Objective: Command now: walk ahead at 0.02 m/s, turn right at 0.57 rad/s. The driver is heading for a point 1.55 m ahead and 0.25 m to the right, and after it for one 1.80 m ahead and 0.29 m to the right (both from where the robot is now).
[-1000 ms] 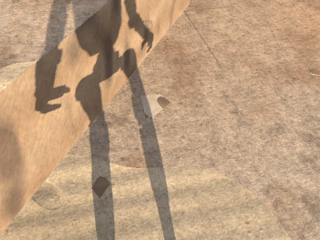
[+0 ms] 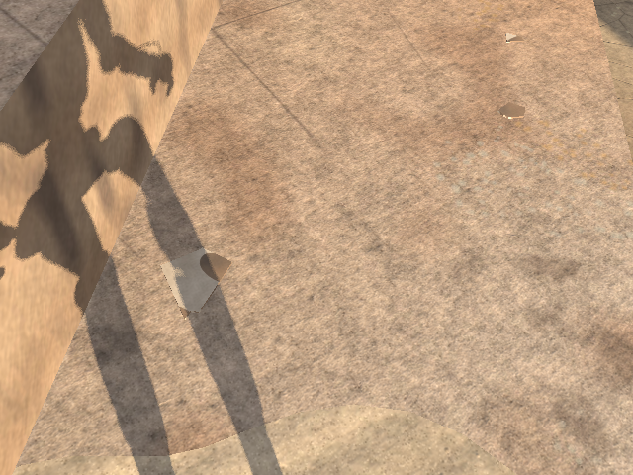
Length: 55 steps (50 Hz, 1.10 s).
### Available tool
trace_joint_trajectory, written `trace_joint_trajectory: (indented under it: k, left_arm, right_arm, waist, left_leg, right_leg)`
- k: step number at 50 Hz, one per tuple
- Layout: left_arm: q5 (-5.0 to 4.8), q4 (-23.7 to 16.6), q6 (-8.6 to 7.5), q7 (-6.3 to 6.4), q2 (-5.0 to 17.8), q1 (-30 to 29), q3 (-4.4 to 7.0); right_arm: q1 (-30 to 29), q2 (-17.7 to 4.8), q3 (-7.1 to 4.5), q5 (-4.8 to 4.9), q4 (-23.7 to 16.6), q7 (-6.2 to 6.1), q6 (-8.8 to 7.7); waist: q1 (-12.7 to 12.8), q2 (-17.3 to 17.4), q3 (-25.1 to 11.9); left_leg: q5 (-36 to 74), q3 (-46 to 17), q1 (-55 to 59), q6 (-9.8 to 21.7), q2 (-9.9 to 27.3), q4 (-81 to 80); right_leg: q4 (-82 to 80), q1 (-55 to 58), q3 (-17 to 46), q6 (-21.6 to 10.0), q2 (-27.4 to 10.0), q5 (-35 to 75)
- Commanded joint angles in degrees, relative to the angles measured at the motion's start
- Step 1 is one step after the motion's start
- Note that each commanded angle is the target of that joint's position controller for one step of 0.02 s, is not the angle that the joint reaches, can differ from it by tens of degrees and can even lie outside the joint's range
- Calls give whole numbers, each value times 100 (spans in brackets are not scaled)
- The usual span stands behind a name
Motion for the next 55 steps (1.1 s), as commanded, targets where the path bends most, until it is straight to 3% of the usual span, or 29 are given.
trace_joint_trajectory:
  k: [1, 4, 7, 10, 11, 12, 13, 14, 15, 16, 17, 20, 25, 28, 33, 36, 37, 38, 39, 40, 41, 43, 46, 49, 51, 52, 53, 54, 55]
  left_arm:
    - [14, -493, -36, -38, 275, 60, 55]
    - [44, -621, -42, -120, 229, -60, 10]
    - [41, -690, -11, -199, 320, -28, 43]
    - [54, -595, 5, -261, 338, 377, 115]
    - [84, -556, -4, -219, 506, 559, 187]
    - [91, -676, -30, -111, 1207, 667, 347]
    - [297, -838, -153, -161, 1354, 583, 328]
    - [355, -825, -272, -196, 1103, 475, 262]
    - [279, -793, -343, -180, 928, 220, 214]
    - [172, -809, -349, -151, 776, -2, 178]
    - [98, -825, -334, -114, 692, -139, 131]
    - [133, -841, -303, -32, 590, -66, 71]
    - [107, -813, -251, 32, 733, 75, 129]
    - [124, -835, -215, 20, 768, -13, 147]
    - [141, -786, -158, -50, 651, -135, 83]
    - [57, -750, -138, -53, 481, -358, 5]
    - [91, -690, -167, -50, 342, -172, -41]
    - [220, -629, -204, -50, 163, 171, -101]
    - [168, -661, -221, -24, 244, 205, -55]
    - [226, -590, -220, 20, 549, 104, 23]
    - [179, -583, -206, 37, 670, -56, 98]
    - [164, -470, -127, 61, 509, -34, 109]
    - [128, -331, -128, 5, 6, 17, -47]
    - [86, -180, -167, -24, -71, 38, -74]
    - [160, -102, -169, -26, 150, 107, -46]
    - [191, -168, -154, 14, 464, 103, 2]
    - [187, -20, -145, -3, 611, 89, 53]
    - [185, -82, -164, -52, 314, 15, -4]
    - [234, -23, -189, -65, 153, 24, -62]
  right_arm:
    - [22, -947, -275, -13, -258, -64, 10]
    - [-88, -1128, -342, 33, -225, -33, 53]
    - [-88, -1229, -377, 109, -151, 26, 74]
    - [-147, -1206, -378, 258, -61, 36, 77]
    - [172, -1012, -335, 236, 86, 50, 70]
    - [319, -623, -215, -48, -35, 81, 73]
    - [-318, -740, -242, -47, -329, 6, 67]
    - [-441, -942, -310, 54, -317, -37, 86]
    - [-334, -987, -348, 112, -255, -61, 107]
    - [-191, -990, -376, 86, -120, -101, 124]
    - [-122, -1017, -395, 45, -89, -117, 134]
    - [-16, -887, -373, 107, -50, -59, 100]
    - [-301, -778, -316, 124, -124, -26, 62]
    - [-283, -783, -305, 148, -101, 23, 28]
    - [-178, -771, -273, 185, -84, 124, -40]
    - [175, -658, -242, 139, 31, 196, -113]
    - [206, -782, -247, 49, 14, 187, -132]
    - [188, -1141, -279, -53, -79, 161, -124]
    - [-24, -1143, -238, -150, -17, 173, -115]
    - [-154, -866, -163, -97, -81, 184, -146]
    - [-149, -835, -140, -52, -38, 171, -160]
    - [-179, -897, -133, 77, 38, 130, -174]
    - [-190, -808, -86, 96, 149, 129, -95]
    - [-1, -822, -66, 110, 262, 147, 11]
    - [251, -773, -26, 141, 366, 168, -28]
    - [350, -732, 9, 39, 384, 202, -107]
    - [503, -643, 24, 17, 425, 224, -153]
    - [202, -742, 32, -12, 462, 218, -150]
    - [65, -711, 28, 10, 465, 209, -134]
  waist:
    - [-101, 1197, -825]
    - [-141, 1197, -958]
    - [-138, 1250, -930]
    - [138, 1094, -892]
    - [157, 636, -843]
    - [-33, -1225, -806]
    - [302, -1404, -819]
    - [327, -814, -784]
    - [140, -640, -632]
    - [36, -430, -612]
    - [-24, -489, -614]
    - [-55, -519, -851]
    - [96, -542, -783]
    - [111, -610, -757]
    - [165, -648, -843]
    - [-124, -531, -842]
    - [-80, -278, -862]
    - [160, 751, -997]
    - [334, 1494, -675]
    - [142, 1341, -608]
    - [54, 1265, -538]
    - [37, 1106, -483]
    - [38, 1093, -534]
    - [-36, 1191, -708]
    - [-49, 970, -765]
    - [-160, 494, -875]
    - [-362, -235, -892]
    - [-116, -51, -769]
    - [-102, -5, -642]
  left_leg:
    - [2362, -917, 1122, 1296, 1494, -649]
    - [2250, -624, 1017, 1294, 1603, -661]
    - [1937, -472, 958, 1215, 1702, -571]
    - [1215, -162, 642, 763, 1587, 8]
    - [471, 184, 119, 330, 1322, 633]
    - [-1808, 843, -1329, -353, 575, 2404]
    - [-2977, 64, -2049, -493, -57, 3585]
    - [-2709, -325, -2086, -434, 95, 4102]
    - [-2180, -420, -2093, -366, 182, 4125]
    - [-1797, -457, -2086, -382, 234, 4009]
    - [-1513, -455, -2002, -439, 214, 3995]
    - [-1070, -432, -1735, -560, 38, 3996]
    - [-981, -553, -1619, -663, -65, 2680]
    - [-1074, -579, -1221, -646, -110, 2123]
    - [-1185, -455, -441, -525, -90, 1380]
    - [-8, -330, 456, -307, -57, -245]
    - [772, -615, 944, -161, 301, -561]
    - [1920, -1479, 1361, 202, 1211, -625]
    - [2205, -2184, 835, 1061, 1784, -699]
    - [1837, -2313, 636, 1412, 1926, -855]
    - [1602, -2206, 713, 1368, 1788, -845]
    - [1528, -1913, 879, 1200, 1591, -705]
    - [2016, -1278, 933, 988, 1137, -458]
    - [2358, -1134, 1048, 945, 987, -213]
    - [1895, -1115, 797, 603, 876, -221]
    - [1373, -930, 521, 325, 716, -99]
    - [461, -482, 623, 58, 315, -221]
    - [163, -339, 748, -143, 210, -55]
    - [101, -298, 721, -193, 183, -8]
  right_leg:
    - [-381, -298, -190, 91, -301, 212]
    - [-1194, 247, -379, -26, -442, 428]
    - [-1892, 637, -591, -192, -410, 606]
    - [-3323, 1493, -832, -584, -198, 1533]
    - [-3864, 2089, -471, -808, -258, 2192]
    - [-4188, 2886, 1579, -1424, -1744, 4186]
    - [-4387, 2316, 2672, -2519, -2479, 4437]
    - [-4495, 2177, 2310, -2496, -2228, 3898]
    - [-4464, 2081, 1878, -2171, -1881, 3485]
    - [-4418, 2116, 1654, -1907, -1629, 3169]
    - [-4391, 2073, 1530, -1825, -1511, 3344]
    - [-4347, 2157, 1419, -1867, -1328, 3724]
    - [-4267, 2358, 1811, -1877, -1246, 3162]
    - [-4222, 2129, 2041, -1897, -1217, 2868]
    - [-3977, 1933, 2280, -1881, -1185, 3458]
    - [-3748, 1707, 2228, -1591, -920, 3338]
    - [-3635, 1430, 2068, -1294, -724, 2667]
    - [-2838, 1066, 1433, -943, -180, 1336]
    - [-2591, 713, 742, -629, 338, -56]
    - [-1941, 765, 603, -360, 159, -562]
    - [-1462, 587, 533, -241, 118, -546]
    - [-981, 345, 544, -21, -30, -358]
    - [-1820, 695, 128, 79, -193, -89]
    - [-3435, 1409, -220, -12, -142, 914]
    - [-4387, 2197, -33, -232, -260, 2356]
    - [-4128, 2581, 343, -397, -676, 3509]
    - [-3753, 2252, 286, -679, -636, 3010]
    - [-3846, 1985, 303, -800, -576, 2472]
    - [-3947, 1828, 350, -785, -579, 2198]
